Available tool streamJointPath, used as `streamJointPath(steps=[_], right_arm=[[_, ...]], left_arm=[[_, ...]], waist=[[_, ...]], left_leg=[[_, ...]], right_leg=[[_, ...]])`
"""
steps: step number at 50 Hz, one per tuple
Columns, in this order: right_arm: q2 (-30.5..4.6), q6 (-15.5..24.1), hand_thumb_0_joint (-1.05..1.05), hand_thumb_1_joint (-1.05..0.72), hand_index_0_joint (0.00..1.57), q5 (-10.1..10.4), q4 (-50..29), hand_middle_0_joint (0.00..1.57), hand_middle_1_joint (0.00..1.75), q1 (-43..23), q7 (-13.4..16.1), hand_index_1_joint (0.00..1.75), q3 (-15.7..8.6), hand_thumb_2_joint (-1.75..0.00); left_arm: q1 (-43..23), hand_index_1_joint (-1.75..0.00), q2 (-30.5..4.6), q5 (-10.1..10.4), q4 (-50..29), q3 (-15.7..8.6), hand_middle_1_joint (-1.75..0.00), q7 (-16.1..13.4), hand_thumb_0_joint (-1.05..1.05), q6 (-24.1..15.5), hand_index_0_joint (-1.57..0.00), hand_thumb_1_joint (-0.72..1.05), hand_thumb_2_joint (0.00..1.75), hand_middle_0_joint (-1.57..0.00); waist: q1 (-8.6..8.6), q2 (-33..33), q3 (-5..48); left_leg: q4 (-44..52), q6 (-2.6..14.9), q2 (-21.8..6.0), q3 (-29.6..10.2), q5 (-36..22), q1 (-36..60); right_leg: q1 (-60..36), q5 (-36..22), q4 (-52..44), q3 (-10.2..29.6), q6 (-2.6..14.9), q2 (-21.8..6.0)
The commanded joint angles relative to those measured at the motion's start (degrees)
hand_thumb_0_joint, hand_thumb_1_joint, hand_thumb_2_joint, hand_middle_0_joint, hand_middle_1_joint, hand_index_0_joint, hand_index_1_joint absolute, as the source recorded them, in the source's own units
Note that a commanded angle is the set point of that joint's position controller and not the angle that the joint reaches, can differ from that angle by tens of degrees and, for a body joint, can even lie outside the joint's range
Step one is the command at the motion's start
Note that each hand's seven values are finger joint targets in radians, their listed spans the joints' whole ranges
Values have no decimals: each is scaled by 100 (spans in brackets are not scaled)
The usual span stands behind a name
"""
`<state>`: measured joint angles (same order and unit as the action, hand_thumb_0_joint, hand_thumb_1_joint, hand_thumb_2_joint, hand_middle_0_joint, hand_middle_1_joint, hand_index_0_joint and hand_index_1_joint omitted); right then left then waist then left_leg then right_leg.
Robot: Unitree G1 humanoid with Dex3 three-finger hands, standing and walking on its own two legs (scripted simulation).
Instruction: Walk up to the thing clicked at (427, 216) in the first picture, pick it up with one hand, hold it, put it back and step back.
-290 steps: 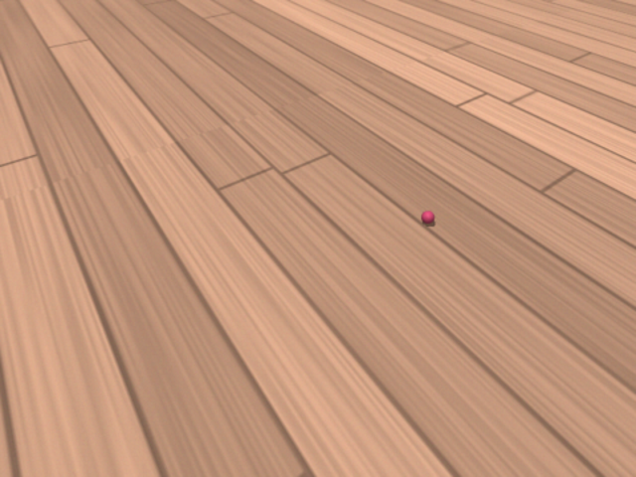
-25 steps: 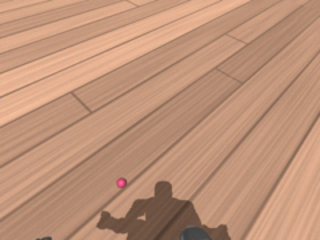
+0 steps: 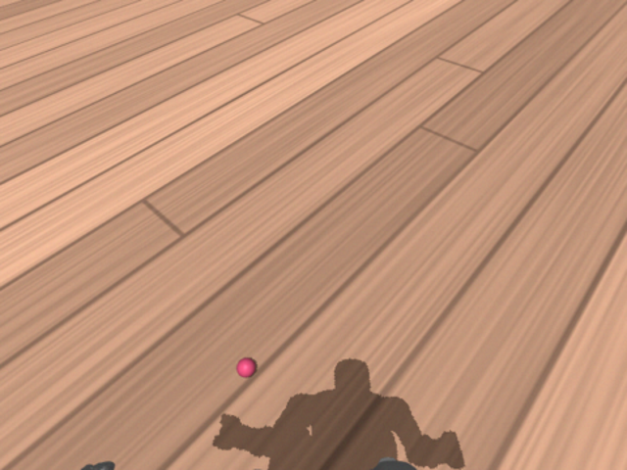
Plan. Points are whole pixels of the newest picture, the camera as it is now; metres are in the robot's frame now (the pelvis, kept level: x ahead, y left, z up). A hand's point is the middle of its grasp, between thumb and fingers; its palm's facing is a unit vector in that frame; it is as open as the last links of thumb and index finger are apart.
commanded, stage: walk up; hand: left
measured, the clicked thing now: (246, 367) +0.50 +0.29 -0.71
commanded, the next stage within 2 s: stand in 1.24 s
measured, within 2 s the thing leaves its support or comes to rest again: neither
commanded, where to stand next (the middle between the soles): +0.12 +0.03 m, yaw +2 degrees
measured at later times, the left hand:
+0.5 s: hand out of the picture +0.10 +0.27 -0.12, palm faces +0.00 -0.94 -0.34, open 7.4 cm
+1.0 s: hand out of the picture +0.11 +0.27 -0.12, palm faces -0.01 -0.95 -0.32, open 7.4 cm
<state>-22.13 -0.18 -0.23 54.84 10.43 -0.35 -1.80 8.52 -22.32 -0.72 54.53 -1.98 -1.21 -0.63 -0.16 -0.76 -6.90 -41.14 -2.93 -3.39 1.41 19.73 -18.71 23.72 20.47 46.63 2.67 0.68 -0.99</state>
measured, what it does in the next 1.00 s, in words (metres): stands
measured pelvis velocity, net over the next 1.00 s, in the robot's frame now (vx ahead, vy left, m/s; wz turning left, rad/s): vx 0.02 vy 0.03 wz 0.00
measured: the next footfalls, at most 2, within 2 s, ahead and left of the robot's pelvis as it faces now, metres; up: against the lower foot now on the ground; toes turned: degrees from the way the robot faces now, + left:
none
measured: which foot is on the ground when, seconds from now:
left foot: down 0.00-1.00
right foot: down 0.00-1.00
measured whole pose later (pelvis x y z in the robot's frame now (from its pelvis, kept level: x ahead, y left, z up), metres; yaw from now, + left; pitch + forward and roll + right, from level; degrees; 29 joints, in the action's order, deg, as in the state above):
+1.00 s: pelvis +0.02 +0.03 +0.04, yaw +0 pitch -2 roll +0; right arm -20.0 0.4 -0.1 65.6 3.5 -1.1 -0.6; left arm 2.7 -19.0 -0.4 67.3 -0.9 0.5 -0.1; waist 0.3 0.0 -3.5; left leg -20.3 -2.3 -3.3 2.2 11.0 -7.2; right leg 9.7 8.9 20.4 2.5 -1.9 -1.3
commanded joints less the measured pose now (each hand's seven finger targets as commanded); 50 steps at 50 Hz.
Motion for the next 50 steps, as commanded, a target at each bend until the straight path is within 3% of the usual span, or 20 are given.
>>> streamJointPath(steps=[1, 2, 3, 4, 5, 8, 9, 17, 20, 25, 33, 37, 50], right_arm=[[-1396, 224, 0, -90, 20, 19, -195, 20, 30, -486, 58, 30, -258, -90], [-1239, 212, 0, -90, 20, 29, -128, 20, 30, -539, 42, 30, -187, -90], [-1167, 193, 0, -90, 20, 24, -36, 20, 30, -407, 36, 30, -152, -90], [-1143, 186, 0, -90, 20, 5, 37, 20, 30, -246, 36, 30, -143, -90], [-1166, 190, 0, -90, 20, -12, 146, 20, 30, -172, 36, 30, -148, -90], [-1229, 232, 0, -90, 20, -10, 241, 20, 30, -568, 2, 30, -113, -90], [-1203, 240, 0, -90, 20, -1, 273, 20, 30, -619, 0, 30, -77, -90], [-1163, 258, 0, -90, 20, -5, 605, 20, 30, -774, 31, 30, -30, -90], [-1153, 266, 0, -90, 20, 2, 642, 20, 30, -867, 29, 30, -25, -90], [-1062, 245, 0, -90, 20, 42, 688, 20, 30, -934, 28, 30, -30, -90], [-1012, 190, 0, -90, 20, 37, 734, 20, 30, -991, 6, 30, -59, -90], [-1006, 197, 0, -90, 20, 30, 730, 20, 30, -1015, 9, 30, -60, -90], [-974, 176, 0, -90, 20, 13, 742, 20, 30, -977, 21, 30, -97, -90]], left_arm=[[-143, -30, -1017, 92, -114, -230, -30, -41, 0, -151, -20, 90, 90, -20], [-188, -30, -1107, 49, -43, -234, -30, -36, 0, -185, -20, 90, 90, -20], [-406, -30, -1268, 37, -30, -268, -30, -6, 0, -199, -20, 90, 90, -20], [-560, -30, -1324, 30, -25, -272, -30, 20, 0, -187, -20, 90, 90, -20], [-689, -30, -1286, 40, 1, -244, -30, 26, 0, -166, -20, 90, 90, -20], [-631, -30, -1085, 71, 241, -181, -30, 55, 0, -135, -20, 90, 90, -20], [-576, -30, -1062, 72, 321, -181, -30, 64, 0, -135, -20, 90, 90, -20], [-928, -30, -943, 104, 660, -118, -30, 110, 0, -109, -20, 90, 90, -20], [-885, -30, -896, 124, 771, -91, -30, 127, 0, -104, -20, 90, 90, -20], [-976, -30, -930, 101, 884, -88, -30, 132, 0, -120, -20, 90, 90, -20], [-1055, -30, -932, 65, 947, -94, -30, 130, 0, -109, -20, 90, 90, -20], [-983, -30, -912, 66, 950, -102, -30, 126, 0, -120, -20, 90, 90, -20], [-961, -30, -878, 49, 883, -121, -30, 103, 0, -87, -20, 90, 90, -20]], waist=[[-215, -183, 949], [-212, -40, 1042], [-62, 201, 968], [59, 249, 860], [116, 120, 729], [-67, -242, 681], [-119, -218, 727], [-15, -190, 772], [-54, -263, 863], [13, 102, 1014], [38, 283, 921], [15, 188, 1061], [35, -28, 994]], left_leg=[[1389, 783, -882, -1243, -9, -176], [1172, 618, -643, -869, -128, -231], [1071, 502, -309, -516, -29, -15], [1078, 464, -224, -407, 123, 243], [1284, 468, -272, -520, 232, 338], [1820, 593, -531, -837, 401, 27], [1846, 587, -550, -810, 341, 30], [2172, 441, -531, -619, -304, 431], [2321, 422, -556, -594, -445, 600], [2217, 377, -493, -382, -1010, 1020], [2348, 334, -464, -328, -904, 1255], [2393, 328, -496, -335, -1212, 1290], [2510, 330, -505, -316, -1341, 1166]], right_leg=[[-867, -369, -1127, 410, 222, -194], [-1104, -440, -1488, 776, 303, -388], [-774, -399, -1674, 1116, 354, -565], [-408, -117, -1802, 1233, 407, -682], [-198, 80, -1877, 1155, 371, -658], [-710, -220, -1788, 606, 243, -339], [-868, -339, -1809, 602, 241, -335], [-1109, -1018, -2288, 528, 132, -416], [-1268, -1249, -2357, 483, 84, -433], [-1332, -1626, -2662, 537, 53, -564], [-1252, -1277, -2980, 527, 1, -594], [-1507, -1756, -2921, 453, -17, -597], [-1711, -1933, -2878, 333, -34, -599]])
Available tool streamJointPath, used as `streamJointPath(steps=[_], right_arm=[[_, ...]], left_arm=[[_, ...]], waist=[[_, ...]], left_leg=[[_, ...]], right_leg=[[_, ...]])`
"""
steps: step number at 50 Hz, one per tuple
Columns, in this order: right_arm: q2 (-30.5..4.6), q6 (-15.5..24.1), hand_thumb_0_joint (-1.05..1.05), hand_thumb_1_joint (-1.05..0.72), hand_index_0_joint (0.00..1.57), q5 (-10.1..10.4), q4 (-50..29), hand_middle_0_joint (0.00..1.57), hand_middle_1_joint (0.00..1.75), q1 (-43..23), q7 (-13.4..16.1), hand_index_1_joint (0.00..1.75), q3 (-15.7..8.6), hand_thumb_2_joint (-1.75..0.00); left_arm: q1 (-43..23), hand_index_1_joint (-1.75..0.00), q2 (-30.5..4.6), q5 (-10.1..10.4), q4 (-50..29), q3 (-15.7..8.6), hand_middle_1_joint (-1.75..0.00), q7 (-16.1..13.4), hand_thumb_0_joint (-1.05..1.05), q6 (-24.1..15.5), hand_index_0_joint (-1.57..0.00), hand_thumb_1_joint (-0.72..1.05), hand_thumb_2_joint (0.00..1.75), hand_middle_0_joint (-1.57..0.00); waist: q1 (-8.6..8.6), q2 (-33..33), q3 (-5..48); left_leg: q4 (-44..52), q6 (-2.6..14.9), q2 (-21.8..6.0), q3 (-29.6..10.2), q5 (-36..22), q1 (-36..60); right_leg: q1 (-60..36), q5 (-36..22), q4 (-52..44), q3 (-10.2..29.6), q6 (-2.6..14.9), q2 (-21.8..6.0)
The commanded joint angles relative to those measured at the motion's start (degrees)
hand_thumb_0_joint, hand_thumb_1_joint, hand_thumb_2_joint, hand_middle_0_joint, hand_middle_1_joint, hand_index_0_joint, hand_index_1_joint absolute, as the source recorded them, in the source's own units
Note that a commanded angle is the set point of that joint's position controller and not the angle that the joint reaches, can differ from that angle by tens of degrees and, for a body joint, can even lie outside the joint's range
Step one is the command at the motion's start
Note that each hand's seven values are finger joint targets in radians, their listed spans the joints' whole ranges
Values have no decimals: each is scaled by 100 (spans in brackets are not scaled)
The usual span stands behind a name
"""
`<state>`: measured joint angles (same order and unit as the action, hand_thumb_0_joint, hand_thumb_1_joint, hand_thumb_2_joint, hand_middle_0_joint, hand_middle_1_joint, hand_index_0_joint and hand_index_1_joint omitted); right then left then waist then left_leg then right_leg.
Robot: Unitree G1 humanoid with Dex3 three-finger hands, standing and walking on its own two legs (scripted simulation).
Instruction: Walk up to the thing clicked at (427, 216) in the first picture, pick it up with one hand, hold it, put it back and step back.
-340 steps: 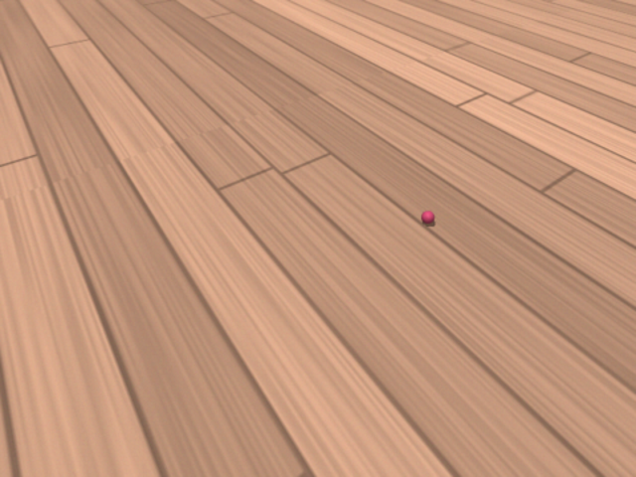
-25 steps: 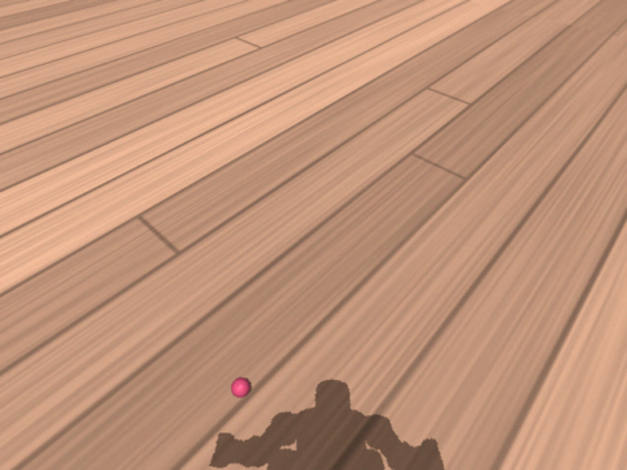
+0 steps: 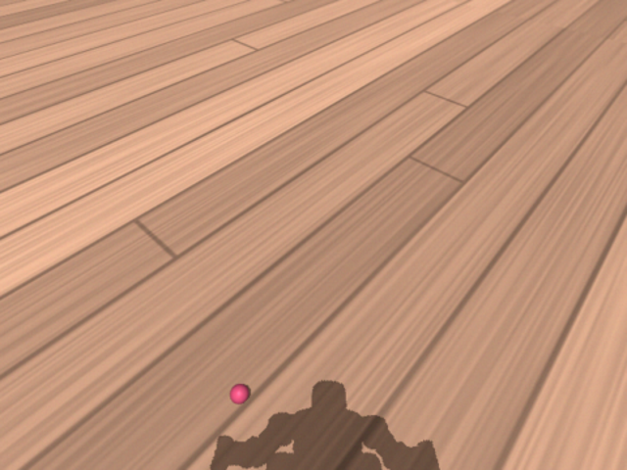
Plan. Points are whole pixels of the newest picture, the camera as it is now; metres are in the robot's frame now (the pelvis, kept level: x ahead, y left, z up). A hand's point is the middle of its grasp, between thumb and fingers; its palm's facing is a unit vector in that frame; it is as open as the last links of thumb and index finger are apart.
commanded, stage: walk up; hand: left
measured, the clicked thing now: (239, 393) +0.48 +0.26 -0.75
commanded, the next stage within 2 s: stand in 0.24 s
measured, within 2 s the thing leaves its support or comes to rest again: neither
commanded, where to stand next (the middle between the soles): +0.10 +0.01 m, yaw +2 degrees
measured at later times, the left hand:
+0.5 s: hand out of the picture +0.08 +0.26 -0.15, palm faces -0.01 -0.94 -0.35, open 7.4 cm
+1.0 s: hand out of the picture +0.09 +0.25 -0.16, palm faces +0.00 -0.94 -0.35, open 7.4 cm
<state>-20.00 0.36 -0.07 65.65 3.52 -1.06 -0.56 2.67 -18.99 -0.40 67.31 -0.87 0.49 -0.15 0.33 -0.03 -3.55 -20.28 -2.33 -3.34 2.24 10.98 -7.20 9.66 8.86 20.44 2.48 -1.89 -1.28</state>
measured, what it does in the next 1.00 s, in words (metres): stands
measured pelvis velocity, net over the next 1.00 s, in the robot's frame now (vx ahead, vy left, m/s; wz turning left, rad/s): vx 0.02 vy -0.01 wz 0.04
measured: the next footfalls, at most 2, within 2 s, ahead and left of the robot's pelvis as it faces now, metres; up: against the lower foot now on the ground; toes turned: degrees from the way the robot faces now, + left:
none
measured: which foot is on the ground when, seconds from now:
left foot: down 0.00-1.00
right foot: down 0.00-1.00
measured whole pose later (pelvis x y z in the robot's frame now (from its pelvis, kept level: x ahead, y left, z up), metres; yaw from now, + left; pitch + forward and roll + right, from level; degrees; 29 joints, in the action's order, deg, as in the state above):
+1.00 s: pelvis +0.02 -0.01 +0.00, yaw +2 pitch -1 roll +0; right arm -20.6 0.4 -0.7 65.1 5.2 -0.9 -0.4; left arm 5.5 -19.9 -0.7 65.6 -0.3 0.3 -0.4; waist 0.4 -0.4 -2.7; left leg -18.9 -2.9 -3.3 0.2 11.4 -6.0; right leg 7.9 10.4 19.7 0.3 -1.4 -1.4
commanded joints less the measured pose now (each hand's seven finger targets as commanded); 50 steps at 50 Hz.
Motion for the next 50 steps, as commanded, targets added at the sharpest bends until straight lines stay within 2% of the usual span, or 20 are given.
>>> streamJointPath(steps=[1, 11, 12, 15, 17, 20, 24, 26, 30, 31, 34, 39, 41, 43, 50], right_arm=[[-1198, 125, 0, -90, 20, 2, -350, 20, 30, -340, 91, 30, -231, -90], [-1181, 101, 0, -90, 20, -2, -383, 20, 30, -281, 87, 30, -239, -90], [-1229, 110, 0, -90, 20, -93, -354, 20, 30, -230, 108, 30, -258, -90], [-1236, 128, 0, -90, 20, -101, -340, 20, 30, -233, 117, 30, -257, -90], [-1248, 146, 0, -90, 20, -92, -350, 20, 30, -262, 112, 30, -264, -90], [-1203, 152, 0, -90, 20, -79, -338, 20, 30, -143, 106, 30, -249, -90], [-1237, 156, 0, -90, 20, -62, -327, 20, 30, -189, 103, 30, -239, -90], [-1226, 158, 0, -90, 20, -69, -342, 20, 30, -127, 109, 30, -233, -90], [-1207, 127, 0, -90, 20, -68, -325, 20, 30, -114, 106, 30, -213, -90], [-1256, 127, 0, -90, 20, -64, -313, 20, 30, -119, 111, 30, -216, -90], [-1246, 130, 0, -90, 20, -63, -334, 20, 30, -104, 104, 30, -213, -90], [-1245, 104, 0, -90, 20, -56, -335, 20, 30, -125, 104, 30, -213, -90], [-1249, 98, 0, -90, 20, -53, -329, 20, 30, -71, 98, 30, -210, -90], [-1245, 101, 0, -90, 20, -64, -356, 20, 30, -121, 100, 30, -213, -90], [-1260, 109, 0, -90, 20, -60, -373, 20, 30, -63, 115, 30, -208, -90]], left_arm=[[-312, -30, -1194, 14, -367, -222, -30, -68, 0, -131, -20, 90, 90, -20], [-285, -30, -1188, 10, -393, -209, -30, -75, 0, -135, -20, 90, 90, -20], [-224, -30, -1263, -39, -385, -214, -30, -81, 0, -143, -20, 90, 90, -20], [-170, -30, -1247, -30, -379, -224, -30, -66, 0, -134, -20, 90, 90, -20], [-90, -30, -1209, -23, -400, -206, -30, -54, 0, -149, -20, 90, 90, -20], [-179, -30, -1290, -29, -457, -214, -30, -71, 0, -164, -20, 90, 90, -20], [-42, -30, -1252, -17, -470, -195, -30, -65, 0, -163, -20, 90, 90, -20], [-106, -30, -1296, -21, -499, -201, -30, -76, 0, -162, -20, 90, 90, -20], [-75, -30, -1326, -7, -476, -189, -30, -83, 0, -150, -20, 90, 90, -20], [7, -30, -1286, -15, -464, -182, -30, -73, 0, -148, -20, 90, 90, -20], [-14, -30, -1319, -14, -488, -179, -30, -77, 0, -155, -20, 90, 90, -20], [18, -30, -1330, -4, -496, -175, -30, -84, 0, -161, -20, 90, 90, -20], [7, -30, -1339, -8, -506, -169, -30, -83, 0, -165, -20, 90, 90, -20], [37, -30, -1361, -4, -497, -185, -30, -87, 0, -168, -20, 90, 90, -20], [29, -30, -1342, -4, -525, -185, -30, -89, 0, -156, -20, 90, 90, -20]], waist=[[-36, -132, 687], [-21, -75, 587], [10, -22, 566], [-26, -48, 502], [-48, -60, 534], [26, 15, 569], [-20, -62, 582], [17, 41, 647], [23, 43, 511], [-16, -11, 536], [13, -5, 562], [-2, 28, 556], [24, 31, 493], [5, 6, 546], [-6, -30, 569]], left_leg=[[436, 277, -530, -419, -492, 88], [438, 279, -492, -413, -434, 131], [523, 257, -496, -489, -271, -3], [615, 248, -493, -530, -132, -85], [560, 242, -478, -507, -246, 24], [533, 235, -480, -513, -456, 32], [486, 236, -467, -511, -498, 111], [464, 231, -503, -516, -744, 195], [497, 226, -468, -523, -516, 85], [492, 241, -485, -524, -523, 119], [468, 245, -468, -509, -647, 121], [401, 245, -457, -512, -611, 222], [454, 238, -435, -510, -393, 76], [401, 251, -473, -520, -635, 171], [429, 227, -463, -533, -731, 86]], right_leg=[[-290, -788, -242, 328, 225, -558], [-209, -711, -306, 330, 198, -528], [-271, -528, -348, 306, 206, -552], [-285, -368, -327, 309, 229, -546], [-210, -432, -352, 307, 232, -564], [-305, -601, -323, 289, 238, -596], [-269, -700, -365, 287, 227, -609], [-276, -820, -291, 262, 244, -614], [-272, -599, -327, 245, 237, -599], [-265, -653, -357, 273, 241, -615], [-319, -799, -351, 256, 246, -629], [-204, -717, -393, 247, 249, -609], [-242, -543, -436, 246, 234, -600], [-271, -751, -362, 242, 261, -618], [-400, -793, -363, 195, 260, -616]])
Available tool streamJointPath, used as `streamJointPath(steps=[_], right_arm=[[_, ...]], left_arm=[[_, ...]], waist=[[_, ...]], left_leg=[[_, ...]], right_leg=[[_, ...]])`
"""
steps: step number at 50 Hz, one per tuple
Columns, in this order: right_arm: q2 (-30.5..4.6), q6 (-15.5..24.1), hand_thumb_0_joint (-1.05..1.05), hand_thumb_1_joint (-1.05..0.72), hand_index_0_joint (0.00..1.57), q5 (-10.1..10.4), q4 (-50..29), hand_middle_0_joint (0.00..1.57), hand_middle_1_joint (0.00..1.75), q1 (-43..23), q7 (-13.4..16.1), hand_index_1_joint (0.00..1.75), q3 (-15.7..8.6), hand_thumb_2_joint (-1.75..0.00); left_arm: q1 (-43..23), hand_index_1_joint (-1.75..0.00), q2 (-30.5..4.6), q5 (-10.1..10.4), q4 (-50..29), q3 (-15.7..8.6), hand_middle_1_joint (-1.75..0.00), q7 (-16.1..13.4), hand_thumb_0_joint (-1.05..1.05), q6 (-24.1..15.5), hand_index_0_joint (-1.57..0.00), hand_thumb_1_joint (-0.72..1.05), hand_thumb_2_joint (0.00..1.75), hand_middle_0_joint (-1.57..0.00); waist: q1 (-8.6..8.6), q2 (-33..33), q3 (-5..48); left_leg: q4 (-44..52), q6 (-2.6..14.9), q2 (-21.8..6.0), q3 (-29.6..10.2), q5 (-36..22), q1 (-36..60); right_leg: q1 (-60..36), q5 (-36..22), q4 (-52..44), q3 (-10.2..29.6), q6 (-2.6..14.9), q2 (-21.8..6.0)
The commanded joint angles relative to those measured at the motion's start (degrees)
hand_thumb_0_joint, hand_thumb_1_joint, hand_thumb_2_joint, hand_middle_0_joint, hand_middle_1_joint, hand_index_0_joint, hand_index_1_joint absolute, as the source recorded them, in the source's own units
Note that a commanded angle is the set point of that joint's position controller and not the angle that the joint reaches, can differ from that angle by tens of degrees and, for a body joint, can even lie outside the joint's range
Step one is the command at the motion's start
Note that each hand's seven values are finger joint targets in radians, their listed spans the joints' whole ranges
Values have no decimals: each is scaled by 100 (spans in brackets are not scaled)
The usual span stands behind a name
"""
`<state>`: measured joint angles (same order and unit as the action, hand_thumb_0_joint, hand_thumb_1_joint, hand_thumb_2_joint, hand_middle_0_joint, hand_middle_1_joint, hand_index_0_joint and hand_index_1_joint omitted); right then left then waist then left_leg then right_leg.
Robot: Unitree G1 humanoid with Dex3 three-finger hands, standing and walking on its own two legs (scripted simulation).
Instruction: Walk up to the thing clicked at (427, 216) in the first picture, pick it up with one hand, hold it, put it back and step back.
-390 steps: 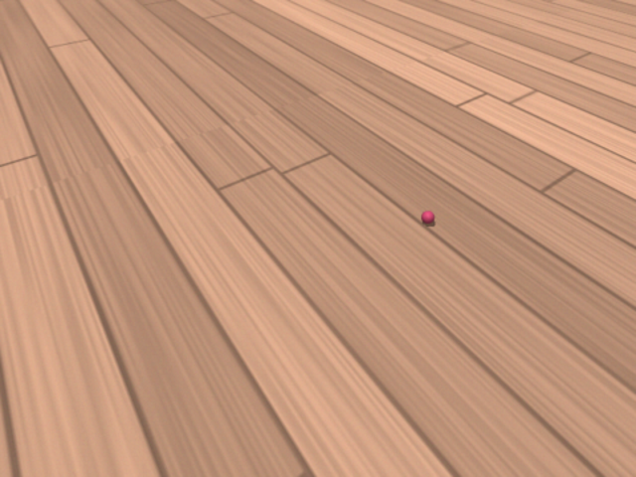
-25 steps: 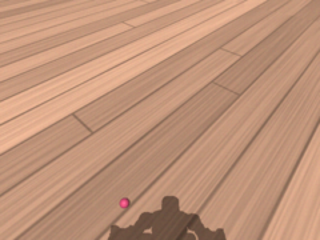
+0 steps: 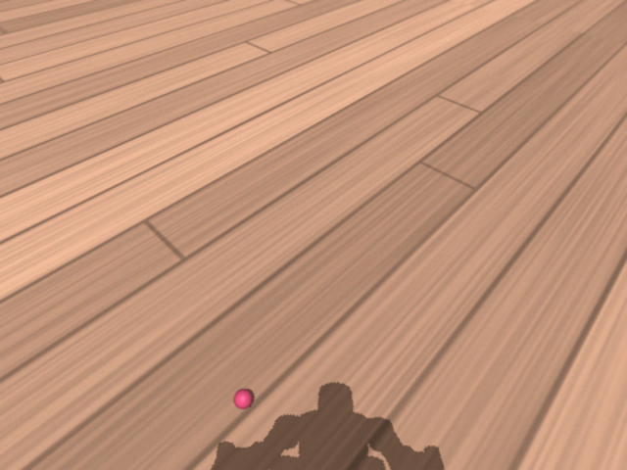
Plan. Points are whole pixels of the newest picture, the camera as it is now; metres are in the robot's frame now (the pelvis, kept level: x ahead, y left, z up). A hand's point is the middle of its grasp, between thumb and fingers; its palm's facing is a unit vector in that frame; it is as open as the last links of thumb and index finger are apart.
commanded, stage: stand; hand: left
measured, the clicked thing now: (243, 398) +0.47 +0.25 -0.75
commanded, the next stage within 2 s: walk up in 1.84 s
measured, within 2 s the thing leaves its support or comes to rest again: neither
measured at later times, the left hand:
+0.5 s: hand out of the picture +0.08 +0.26 -0.15, palm faces -0.02 -0.94 -0.35, open 7.4 cm
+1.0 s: hand out of the picture +0.05 +0.26 -0.16, palm faces -0.02 -0.94 -0.35, open 7.4 cm
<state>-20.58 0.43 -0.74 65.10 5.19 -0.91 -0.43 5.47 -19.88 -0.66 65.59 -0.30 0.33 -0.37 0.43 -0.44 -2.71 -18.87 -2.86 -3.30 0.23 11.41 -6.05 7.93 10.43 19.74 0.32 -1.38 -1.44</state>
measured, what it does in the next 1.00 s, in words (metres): stands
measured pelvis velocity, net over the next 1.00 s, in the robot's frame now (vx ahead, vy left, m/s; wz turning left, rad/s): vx -0.01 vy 0.00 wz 0.01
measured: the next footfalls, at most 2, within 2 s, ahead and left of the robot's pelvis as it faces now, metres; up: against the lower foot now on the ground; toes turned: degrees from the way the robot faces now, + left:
none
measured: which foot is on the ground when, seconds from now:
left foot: down 0.00-1.00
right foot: down 0.00-1.00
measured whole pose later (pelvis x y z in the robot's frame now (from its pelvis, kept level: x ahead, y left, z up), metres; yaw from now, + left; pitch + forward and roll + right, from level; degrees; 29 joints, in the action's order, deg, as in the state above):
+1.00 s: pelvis -0.01 +0.00 +0.00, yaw +0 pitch -2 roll +0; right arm -20.5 0.3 -0.8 64.7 7.2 -0.8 -0.4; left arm 7.2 -20.3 -0.8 65.2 -0.3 0.5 -0.1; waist 0.2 -0.4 -2.9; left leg -18.9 -2.5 -2.8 0.0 10.8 -5.8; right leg 7.6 9.9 19.7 0.1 -1.6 -1.9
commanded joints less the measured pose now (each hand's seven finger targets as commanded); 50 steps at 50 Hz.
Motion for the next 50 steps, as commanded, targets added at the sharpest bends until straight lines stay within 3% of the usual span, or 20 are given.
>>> streamJointPath(steps=[1, 4, 18, 23, 35, 50], right_arm=[[-1199, 104, 0, -90, 20, 12, -326, 20, 30, -245, 102, 30, -215, -90], [-1212, 112, 0, -90, 20, 16, -329, 20, 30, -200, 106, 30, -221, -90], [-1190, 114, 0, -90, 20, 12, -358, 20, 30, -136, 122, 30, -210, -90], [-1201, 127, 0, -90, 20, 8, -357, 20, 30, -177, 126, 30, -205, -90], [-1182, 108, 0, -90, 20, 0, -391, 20, 30, -118, 110, 30, -216, -90], [-1197, 98, 0, -90, 20, 2, -371, 20, 30, -21, 102, 30, -217, -90]], left_arm=[[-228, -30, -1224, 15, -348, -234, -30, -70, 0, -135, -20, 90, 90, -20], [-177, -30, -1242, 7, -351, -237, -30, -72, 0, -154, -20, 90, 90, -20], [-229, -30, -1263, -4, -383, -253, -30, -86, 0, -128, -20, 90, 90, -20], [-181, -30, -1232, 30, -368, -250, -30, -62, 0, -101, -20, 90, 90, -20], [-170, -30, -1267, 8, -394, -263, -30, -61, 0, -104, -20, 90, 90, -20], [-74, -30, -1297, 7, -411, -247, -30, -54, 0, -114, -20, 90, 90, -20]], waist=[[-33, -9, 479], [-29, 24, 610], [-12, 60, 547], [-64, -31, 381], [-43, -22, 255], [-41, 41, 332]], left_leg=[[256, 292, -469, -315, -809, -36], [188, 309, -505, -315, -1136, 127], [263, 313, -505, -293, -1248, 116], [353, 306, -483, -307, -940, 64], [425, 333, -441, -335, -444, -78], [348, 347, -429, -375, -426, -65]], right_leg=[[-252, -1059, -299, 426, 213, -625], [-305, -1384, -260, 411, 208, -649], [-379, -1426, -230, 342, 222, -631], [-237, -1011, -274, 369, 227, -600], [-147, -644, -352, 393, 226, -590], [-104, -556, -360, 423, 241, -611]])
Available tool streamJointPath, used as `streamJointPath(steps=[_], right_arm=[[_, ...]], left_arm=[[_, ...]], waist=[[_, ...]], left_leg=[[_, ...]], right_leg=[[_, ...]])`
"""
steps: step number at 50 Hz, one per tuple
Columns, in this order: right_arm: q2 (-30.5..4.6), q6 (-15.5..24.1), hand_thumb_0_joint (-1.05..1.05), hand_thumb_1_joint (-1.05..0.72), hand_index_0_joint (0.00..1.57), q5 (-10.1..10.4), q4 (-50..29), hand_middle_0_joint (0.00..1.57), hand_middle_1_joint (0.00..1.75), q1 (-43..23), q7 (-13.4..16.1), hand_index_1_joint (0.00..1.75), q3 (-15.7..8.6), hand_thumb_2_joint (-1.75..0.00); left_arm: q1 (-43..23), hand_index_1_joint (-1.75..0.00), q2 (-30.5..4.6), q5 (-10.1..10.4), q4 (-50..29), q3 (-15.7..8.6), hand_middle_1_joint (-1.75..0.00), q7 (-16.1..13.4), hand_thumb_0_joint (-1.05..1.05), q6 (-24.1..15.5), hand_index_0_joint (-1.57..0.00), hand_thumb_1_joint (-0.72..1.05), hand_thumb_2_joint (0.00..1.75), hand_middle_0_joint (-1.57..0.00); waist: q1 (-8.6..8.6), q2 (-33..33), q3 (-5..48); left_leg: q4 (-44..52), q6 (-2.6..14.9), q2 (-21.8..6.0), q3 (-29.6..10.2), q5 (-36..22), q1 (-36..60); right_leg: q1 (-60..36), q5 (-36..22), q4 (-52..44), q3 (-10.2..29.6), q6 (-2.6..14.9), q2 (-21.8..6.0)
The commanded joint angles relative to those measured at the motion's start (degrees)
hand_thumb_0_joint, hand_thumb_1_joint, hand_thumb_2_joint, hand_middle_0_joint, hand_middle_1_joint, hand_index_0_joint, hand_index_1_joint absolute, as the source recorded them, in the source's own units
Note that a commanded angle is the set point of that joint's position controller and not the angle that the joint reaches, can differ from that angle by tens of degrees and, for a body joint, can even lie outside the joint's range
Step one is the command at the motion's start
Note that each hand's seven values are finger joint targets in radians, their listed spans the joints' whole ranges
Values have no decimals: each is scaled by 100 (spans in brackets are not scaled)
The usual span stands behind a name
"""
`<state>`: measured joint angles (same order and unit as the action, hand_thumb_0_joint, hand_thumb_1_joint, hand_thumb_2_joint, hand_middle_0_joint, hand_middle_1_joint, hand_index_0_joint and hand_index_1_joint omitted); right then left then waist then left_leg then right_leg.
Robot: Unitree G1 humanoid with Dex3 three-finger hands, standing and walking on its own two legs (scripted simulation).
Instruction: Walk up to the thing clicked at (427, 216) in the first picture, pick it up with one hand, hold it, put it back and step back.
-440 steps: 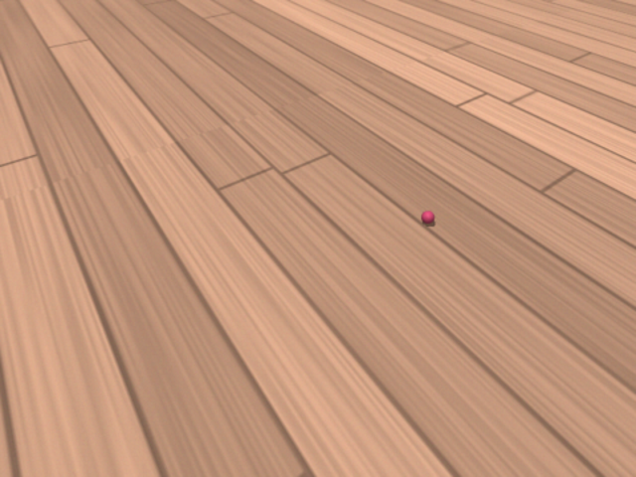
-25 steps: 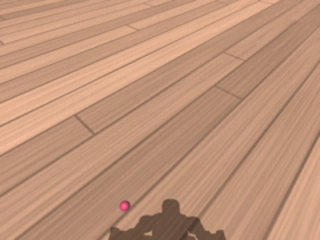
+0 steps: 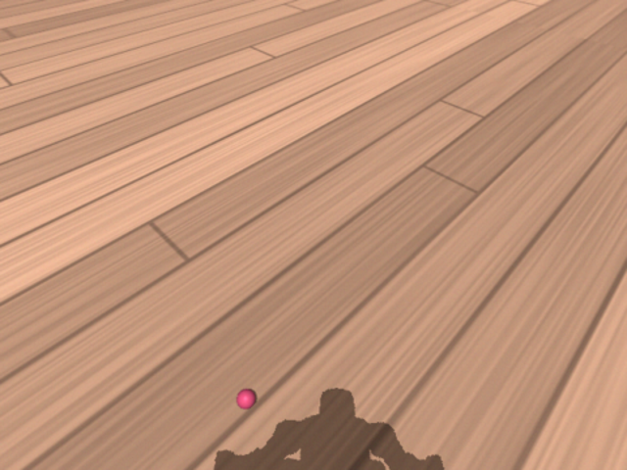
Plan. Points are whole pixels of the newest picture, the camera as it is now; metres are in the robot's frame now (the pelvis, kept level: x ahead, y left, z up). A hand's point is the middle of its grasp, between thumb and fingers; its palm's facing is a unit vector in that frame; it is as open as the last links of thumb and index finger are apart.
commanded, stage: stand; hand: left
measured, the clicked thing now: (246, 398) +0.48 +0.24 -0.75
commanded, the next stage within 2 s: walk up in 0.84 s
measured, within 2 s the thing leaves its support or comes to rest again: neither
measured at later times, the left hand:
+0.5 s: hand out of the picture +0.07 +0.26 -0.16, palm faces -0.03 -0.94 -0.35, open 7.4 cm
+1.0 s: hand out of the picture +0.08 +0.27 -0.16, palm faces +0.00 -0.94 -0.35, open 7.4 cm
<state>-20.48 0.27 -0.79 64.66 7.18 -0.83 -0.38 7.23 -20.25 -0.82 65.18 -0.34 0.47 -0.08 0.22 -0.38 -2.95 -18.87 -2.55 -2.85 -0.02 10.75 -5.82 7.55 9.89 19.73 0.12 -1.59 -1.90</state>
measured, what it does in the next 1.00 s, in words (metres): stands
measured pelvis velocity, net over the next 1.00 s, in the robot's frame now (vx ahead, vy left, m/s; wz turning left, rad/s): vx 0.03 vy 0.01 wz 0.00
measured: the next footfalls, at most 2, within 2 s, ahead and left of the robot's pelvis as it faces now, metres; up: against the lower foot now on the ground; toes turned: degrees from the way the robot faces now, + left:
left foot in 1.50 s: +0.18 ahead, +0.15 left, +0.00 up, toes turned +1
right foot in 1.76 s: +0.13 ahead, -0.10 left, +0.00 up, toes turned -1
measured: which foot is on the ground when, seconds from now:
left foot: down 0.00-1.00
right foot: down 0.00-1.00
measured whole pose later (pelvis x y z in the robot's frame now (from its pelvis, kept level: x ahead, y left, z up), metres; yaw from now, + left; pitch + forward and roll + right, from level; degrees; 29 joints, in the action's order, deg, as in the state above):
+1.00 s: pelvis +0.03 +0.01 -0.01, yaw +0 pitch -2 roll +0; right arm -21.3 -0.4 -1.5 62.0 10.8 -1.7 -1.9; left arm 10.0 -20.5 -1.7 62.7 -1.7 0.8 -0.7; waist -0.4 -0.8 -1.0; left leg -26.5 -0.9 -2.8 -0.2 17.4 -7.3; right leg 8.0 15.3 25.3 0.1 -1.2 -1.9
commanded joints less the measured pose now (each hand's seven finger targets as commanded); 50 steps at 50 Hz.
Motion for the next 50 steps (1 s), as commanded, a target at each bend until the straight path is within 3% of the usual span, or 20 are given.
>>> streamJointPath(steps=[1, 20, 29, 31, 39, 41, 42, 44, 47, 48, 50], right_arm=[[-1218, 119, 0, -90, 20, 7, -316, 20, 30, -200, 92, 30, -220, -90], [-1217, 123, 0, -90, 20, 16, -373, 20, 30, -253, 100, 30, -201, -90], [-1203, 118, 0, -90, 20, 26, -365, 20, 30, -254, 97, 30, -203, -90], [-1216, 121, 0, -90, 20, 17, -367, 20, 30, -232, 101, 30, -199, -90], [-1195, 112, 0, -90, 20, 18, -380, 20, 30, -220, 102, 30, -206, -90], [-1204, 108, 0, -90, 20, 24, -361, 20, 30, -234, 102, 30, -205, -90], [-1342, 76, 0, -90, 20, -7, -477, 20, 30, -29, 47, 30, -354, -90], [-1268, 38, 0, -90, 20, -55, -500, 20, 30, 19, 19, 30, -361, -90], [-1228, 17, 0, -90, 20, -80, -646, 20, 30, 6, -17, 30, -394, -90], [-1181, 43, 0, -90, 20, -89, -697, 20, 30, 54, -18, 30, -385, -90], [-1140, 110, 0, -90, 20, -81, -773, 20, 30, 119, -13, 30, -369, -90]], left_arm=[[-254, -30, -1258, 24, -372, -237, -30, -69, 0, -151, -20, 90, 90, -20], [-223, -30, -1251, 18, -386, -222, -30, -73, 0, -150, -20, 90, 90, -20], [-231, -30, -1249, 22, -380, -211, -30, -75, 0, -149, -20, 90, 90, -20], [-246, -30, -1243, 16, -399, -219, -30, -77, 0, -149, -20, 90, 90, -20], [-243, -30, -1243, 20, -404, -216, -30, -95, 0, -168, -20, 90, 90, -20], [-234, -30, -1244, 32, -389, -214, -30, -91, 0, -163, -20, 90, 90, -20], [-131, -30, -1347, -4, -529, -343, -30, -63, 0, -222, -20, 90, 90, -20], [-107, -30, -1379, -50, -540, -384, -30, -50, 0, -207, -20, 90, 90, -20], [-76, -30, -1400, -81, -646, -448, -30, -32, 0, -189, -20, 90, 90, -20], [-86, -30, -1385, -82, -700, -455, -30, -32, 0, -202, -20, 90, 90, -20], [-20, -30, -1392, -57, -784, -455, -30, -39, 0, -241, -20, 90, 90, -20]], waist=[[-9, 13, 340], [-22, 25, 403], [-27, 58, 353], [-27, -13, 420], [-4, 71, 467], [-17, 9, 398], [-32, -65, 640], [-68, 24, 224], [-113, 74, -467], [-94, 192, -482], [-88, 309, -334]], left_leg=[[363, 300, -470, -359, -394, -120], [290, 319, -496, -343, -610, -56], [293, 311, -493, -367, -540, -44], [269, 333, -491, -337, -654, -81], [206, 331, -492, -318, -840, 4], [247, 317, -485, -333, -713, -14], [49, 508, -233, -155, 443, -22], [-53, 568, -138, -144, 1586, -415], [-65, 582, -122, -303, 1999, -1073], [-117, 585, -152, -339, 1670, -1095], [-316, 569, -142, -271, 576, -856]], right_leg=[[-87, -518, -364, 439, 253, -556], [-123, -770, -286, 398, 246, -567], [-72, -605, -326, 395, 247, -559], [-195, -868, -301, 404, 257, -592], [-187, -1026, -288, 374, 240, -586], [-173, -865, -305, 382, 247, -577], [-385, 217, -171, 270, 335, -335], [44, 1632, -232, 468, 467, -355], [425, 2189, -292, 668, 555, -395], [357, 1887, -265, 700, 588, -424], [265, 670, -98, 755, 613, -520]])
